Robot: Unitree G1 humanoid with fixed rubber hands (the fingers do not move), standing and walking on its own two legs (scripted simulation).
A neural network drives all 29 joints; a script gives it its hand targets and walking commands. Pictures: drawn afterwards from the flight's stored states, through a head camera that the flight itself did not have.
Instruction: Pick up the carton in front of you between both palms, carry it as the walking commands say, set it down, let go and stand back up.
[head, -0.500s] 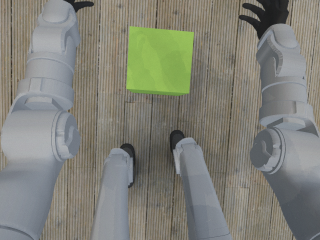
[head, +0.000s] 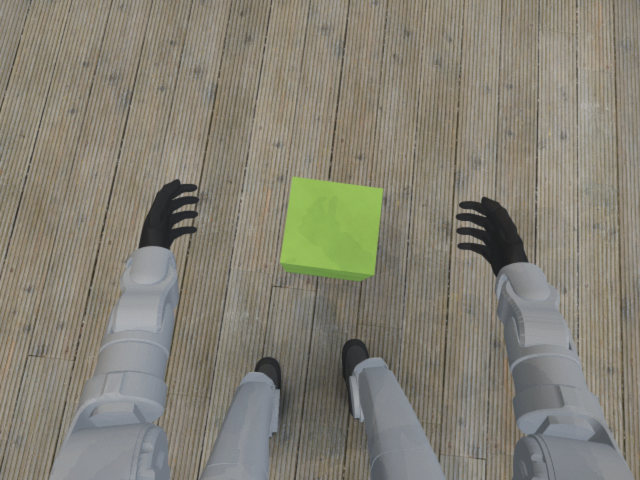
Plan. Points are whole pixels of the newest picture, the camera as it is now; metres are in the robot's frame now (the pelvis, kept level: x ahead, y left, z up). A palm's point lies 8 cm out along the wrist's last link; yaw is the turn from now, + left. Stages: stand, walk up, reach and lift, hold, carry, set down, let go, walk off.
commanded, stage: let go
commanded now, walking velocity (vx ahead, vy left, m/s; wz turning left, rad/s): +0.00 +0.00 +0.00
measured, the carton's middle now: (329, 234) +0.46 -0.06 -0.59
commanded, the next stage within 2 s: stand in 0.98 s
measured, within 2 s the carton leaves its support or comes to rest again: neither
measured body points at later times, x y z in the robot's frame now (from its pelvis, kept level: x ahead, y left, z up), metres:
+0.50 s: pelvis +0.05 +0.01 +0.06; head +0.11 +0.01 +0.50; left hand +0.25 +0.24 -0.03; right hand +0.21 -0.23 -0.03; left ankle +0.02 +0.13 -0.68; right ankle +0.05 -0.12 -0.68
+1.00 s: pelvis +0.05 +0.01 +0.05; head +0.06 +0.00 +0.50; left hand +0.23 +0.24 -0.02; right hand +0.22 -0.25 -0.02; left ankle +0.02 +0.13 -0.68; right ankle +0.05 -0.12 -0.68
